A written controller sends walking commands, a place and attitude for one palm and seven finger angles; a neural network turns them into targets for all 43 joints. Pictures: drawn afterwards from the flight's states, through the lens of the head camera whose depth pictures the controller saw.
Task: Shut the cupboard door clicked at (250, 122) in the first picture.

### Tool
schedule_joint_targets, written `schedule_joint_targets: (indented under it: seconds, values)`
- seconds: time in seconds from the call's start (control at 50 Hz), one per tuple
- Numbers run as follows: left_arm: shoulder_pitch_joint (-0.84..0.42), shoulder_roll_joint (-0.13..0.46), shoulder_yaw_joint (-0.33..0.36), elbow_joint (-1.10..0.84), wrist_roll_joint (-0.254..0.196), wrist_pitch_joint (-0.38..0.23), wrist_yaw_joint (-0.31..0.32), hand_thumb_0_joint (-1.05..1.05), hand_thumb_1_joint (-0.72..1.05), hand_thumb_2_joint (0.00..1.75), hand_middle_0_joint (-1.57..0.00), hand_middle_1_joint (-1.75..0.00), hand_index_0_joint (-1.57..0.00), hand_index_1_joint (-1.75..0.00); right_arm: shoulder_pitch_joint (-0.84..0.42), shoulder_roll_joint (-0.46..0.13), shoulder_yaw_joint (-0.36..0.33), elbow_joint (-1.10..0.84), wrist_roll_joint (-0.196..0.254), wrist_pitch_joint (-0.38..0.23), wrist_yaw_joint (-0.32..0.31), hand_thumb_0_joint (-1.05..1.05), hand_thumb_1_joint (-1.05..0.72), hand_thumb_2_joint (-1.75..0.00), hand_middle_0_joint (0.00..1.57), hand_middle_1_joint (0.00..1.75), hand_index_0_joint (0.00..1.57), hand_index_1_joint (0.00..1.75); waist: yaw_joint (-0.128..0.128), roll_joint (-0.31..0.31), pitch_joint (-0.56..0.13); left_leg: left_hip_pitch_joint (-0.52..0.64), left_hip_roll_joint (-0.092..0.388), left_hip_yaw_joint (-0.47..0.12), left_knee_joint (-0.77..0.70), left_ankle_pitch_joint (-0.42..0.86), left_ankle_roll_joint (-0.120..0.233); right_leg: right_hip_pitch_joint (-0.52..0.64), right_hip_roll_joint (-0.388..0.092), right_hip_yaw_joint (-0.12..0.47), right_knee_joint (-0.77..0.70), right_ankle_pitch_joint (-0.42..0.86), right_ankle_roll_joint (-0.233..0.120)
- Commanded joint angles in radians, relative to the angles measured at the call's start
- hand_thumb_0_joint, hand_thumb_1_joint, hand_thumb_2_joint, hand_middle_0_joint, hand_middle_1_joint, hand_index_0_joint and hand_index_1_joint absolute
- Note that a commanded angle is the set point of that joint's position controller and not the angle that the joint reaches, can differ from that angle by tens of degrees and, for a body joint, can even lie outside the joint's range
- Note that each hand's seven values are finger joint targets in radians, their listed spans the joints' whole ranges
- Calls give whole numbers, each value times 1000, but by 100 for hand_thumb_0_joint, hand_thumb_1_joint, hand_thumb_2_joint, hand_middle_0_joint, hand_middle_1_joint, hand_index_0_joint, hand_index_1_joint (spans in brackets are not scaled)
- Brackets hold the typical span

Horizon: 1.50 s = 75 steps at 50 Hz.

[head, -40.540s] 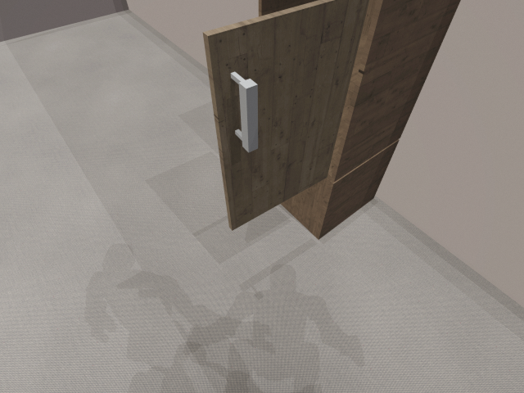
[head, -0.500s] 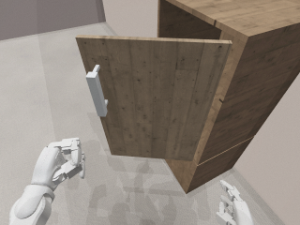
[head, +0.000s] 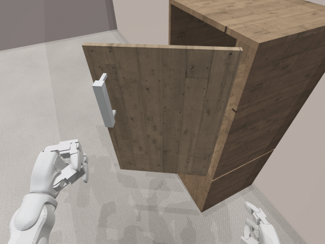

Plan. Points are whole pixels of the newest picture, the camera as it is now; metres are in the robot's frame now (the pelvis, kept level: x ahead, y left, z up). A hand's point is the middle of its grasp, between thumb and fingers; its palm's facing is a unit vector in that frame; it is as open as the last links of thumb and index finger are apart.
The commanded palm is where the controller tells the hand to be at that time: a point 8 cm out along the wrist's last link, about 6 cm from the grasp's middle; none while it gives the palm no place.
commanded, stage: bring the fist close to the handle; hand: left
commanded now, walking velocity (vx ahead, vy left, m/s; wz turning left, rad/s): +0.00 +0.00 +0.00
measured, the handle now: (107, 100) +0.47 +0.21 +0.11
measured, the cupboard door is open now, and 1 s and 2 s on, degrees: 58 58 55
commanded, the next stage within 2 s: push the door shut along its arc in 1.42 s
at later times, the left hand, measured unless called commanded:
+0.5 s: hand (94, 150) +0.29 +0.19 +0.11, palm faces +0.02 -1.00 -0.02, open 3.1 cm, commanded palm +0.27 +0.24 +0.11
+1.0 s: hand (102, 124) +0.36 +0.19 +0.13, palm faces +0.01 -1.00 -0.02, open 3.1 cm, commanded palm +0.34 +0.24 +0.11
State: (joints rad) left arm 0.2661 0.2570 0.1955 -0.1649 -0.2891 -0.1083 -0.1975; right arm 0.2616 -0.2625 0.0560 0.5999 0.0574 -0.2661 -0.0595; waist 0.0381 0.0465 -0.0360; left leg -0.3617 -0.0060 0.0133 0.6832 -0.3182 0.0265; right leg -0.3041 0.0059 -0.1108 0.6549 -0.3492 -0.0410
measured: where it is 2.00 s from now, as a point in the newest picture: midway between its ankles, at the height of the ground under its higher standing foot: outside the picture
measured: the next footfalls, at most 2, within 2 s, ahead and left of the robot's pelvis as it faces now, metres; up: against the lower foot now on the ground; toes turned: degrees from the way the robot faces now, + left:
none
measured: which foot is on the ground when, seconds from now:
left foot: down 0.00-1.00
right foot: down 0.00-1.00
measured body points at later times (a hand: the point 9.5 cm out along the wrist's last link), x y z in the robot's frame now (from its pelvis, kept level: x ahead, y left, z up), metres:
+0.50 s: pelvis +0.00 +0.00 +0.00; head +0.00 -0.01 +0.45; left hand +0.28 +0.25 +0.11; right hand +0.16 -0.24 -0.08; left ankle +0.03 +0.10 -0.72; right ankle +0.00 -0.09 -0.72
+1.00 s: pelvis +0.01 +0.01 +0.00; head +0.02 +0.00 +0.45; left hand +0.35 +0.24 +0.13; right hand +0.16 -0.23 -0.09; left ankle +0.03 +0.10 -0.72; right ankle +0.00 -0.09 -0.72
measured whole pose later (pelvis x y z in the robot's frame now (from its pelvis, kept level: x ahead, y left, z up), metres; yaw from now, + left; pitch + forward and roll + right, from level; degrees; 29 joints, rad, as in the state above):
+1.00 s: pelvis +0.01 +0.01 +0.00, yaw -1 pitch +2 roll +0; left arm -0.25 0.27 0.19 0.32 -0.23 -0.08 -0.16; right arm 0.25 -0.25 0.05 0.65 0.06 -0.19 -0.06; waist 0.00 0.03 -0.03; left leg -0.38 -0.02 0.04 0.65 -0.31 0.04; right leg -0.34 0.00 -0.08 0.63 -0.34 -0.02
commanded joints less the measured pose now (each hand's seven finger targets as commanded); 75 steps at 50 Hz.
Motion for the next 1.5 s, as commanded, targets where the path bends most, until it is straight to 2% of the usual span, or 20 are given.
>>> schedule_joint_targets:
  seconds: [0.0,0.04,0.14,0.16,0.26,0.36,0.44,0.52,0.58,0.68,0.76,0.8,0.84,0.86,0.96,1.04,1.16,1.32,1.44,1.48]
  values:
    - [-75,136,30,-153,-18,29,-65,0,90,90,-130,-150,-130,-150,-107,-118,-52,-180,7,-53,-17,0,-90,-90,20,30,20,30,-9,-91,-54,17,-6,-39,-98,70,11,-12,-26,129,-169,53,39]
    - [-166,187,84,-199,-25,17,-40,0,90,90,-130,-150,-130,-150,-116,-118,-49,-179,1,-50,-24,0,-90,-90,20,30,20,30,-7,-97,-70,21,-5,-42,-99,67,10,-9,-27,135,-173,15,39]
    - [-349,203,127,-201,-13,-84,53,0,90,90,-130,-150,-130,-150,-117,-102,-43,-140,-6,-64,-22,0,-90,-90,20,30,20,30,-20,-10,-96,66,-1,-52,-116,67,6,-34,-7,101,-143,30,26]
    - [-360,159,81,-182,-3,-97,51,0,90,90,-130,-150,-130,-150,-119,-96,-41,-139,-5,-67,-18,0,-90,-90,20,30,20,30,-24,13,-103,74,-2,-47,-117,75,6,-33,-9,98,-135,49,25]
    - [-342,132,17,5,11,-42,-16,0,90,90,-130,-150,-130,-150,-104,-114,-47,-129,4,-64,-18,0,-90,-90,20,30,20,30,-26,-22,-111,51,-6,-36,-106,98,10,-8,-21,120,-142,118,31]
    - [-374,196,107,68,-25,35,-55,0,90,90,-130,-150,-130,-150,-114,-122,-49,-146,7,-38,-25,0,-90,-90,20,30,20,30,1,-97,-125,20,-8,-33,-107,129,7,36,-35,136,-150,150,39]
    - [-492,249,169,-4,-26,-21,-8,0,90,90,-130,-150,-130,-150,-121,-116,-51,-148,-2,-35,-24,0,-90,-90,20,30,20,30,9,-53,-184,69,-5,-31,-112,178,6,49,-23,116,-122,215,34]
    - [-534,194,108,12,2,-76,15,0,90,90,-130,-150,-130,-150,-98,-112,-54,-127,-5,-41,-14,0,-90,-90,20,30,20,30,-14,10,-193,122,-1,-32,-113,217,4,10,-6,86,-95,272,24]
    - [-552,131,15,60,25,-60,-7,0,90,90,-130,-150,-130,-150,-89,-116,-57,-121,3,-34,-10,0,-90,-90,20,30,20,30,-37,19,-169,124,1,-34,-114,209,5,-16,-5,76,-95,262,23]
    - [-619,175,56,167,14,13,-17,0,90,90,-130,-150,-130,-150,-89,-132,-59,-121,9,-7,-23,0,-90,-90,20,30,20,30,-36,-85,-148,84,-1,-39,-125,151,11,-11,-10,86,-124,206,29]
    - [-767,225,99,144,22,-12,23,0,90,90,-130,-150,-130,-150,-101,-124,-54,-118,2,8,-27,0,-90,-90,20,30,20,30,-36,-26,-202,117,4,-44,-132,162,6,-3,-8,84,-116,195,22]
    - [-813,183,62,114,31,-44,40,0,90,90,-130,-150,-130,-150,-97,-115,-52,-115,-3,2,-21,0,-90,-90,20,30,20,30,-36,34,-249,168,6,-51,-124,224,0,-7,-3,72,-92,253,15]
    - [-785,220,90,155,43,-62,50,0,90,90,-130,-150,-130,-150,-78,-124,-57,-104,-7,8,-16,0,-90,-90,20,30,20,30,-29,17,-270,171,12,-50,-117,262,-2,8,0,70,-86,280,13]
    - [-787,180,53,174,47,-63,48,0,90,90,-130,-150,-130,-150,-81,-119,-56,-104,-5,10,-13,0,-90,-90,20,30,20,30,-36,30,-264,173,11,-48,-117,264,-3,-4,-1,69,-83,286,14]
    - [-770,180,60,388,49,0,28,0,90,90,-130,-150,-130,-150,-63,-136,-61,-96,5,46,-12,0,-90,-90,20,30,20,30,-42,-78,-166,87,8,-45,-132,184,1,-23,-5,70,-109,240,20]
    - [-873,230,98,375,47,5,31,0,90,90,-130,-150,-130,-150,-68,-140,-62,-108,5,68,-17,0,-90,-90,20,30,20,30,-33,-47,-202,96,6,-46,-133,174,1,-10,-7,77,-111,217,15]
    - [-911,223,87,253,51,-106,48,0,90,90,-130,-150,-130,-150,-57,-127,-67,-114,-6,58,-8,0,-90,-90,20,30,20,30,-31,25,-324,180,14,-43,-110,298,-2,17,3,80,-77,323,12]
    - [-813,160,42,382,50,-27,30,0,90,90,-130,-150,-130,-150,-48,-138,-73,-104,10,82,-5,0,-90,-90,20,30,20,30,-47,-48,-194,118,13,-46,-134,214,-1,-26,5,64,-106,265,18]
    - [-906,220,86,274,56,-65,72,0,90,90,-130,-150,-130,-150,-62,-134,-69,-114,0,84,-14,0,-90,-90,20,30,20,30,-41,-35,-259,156,13,-46,-131,208,3,2,5,77,-108,245,16]
    - [-951,181,47,258,63,-93,79,0,90,90,-130,-150,-130,-150,-68,-122,-65,-109,-1,78,-13,0,-90,-90,20,30,20,30,-52,-7,-267,175,14,-46,-129,215,0,-15,6,75,-101,252,15]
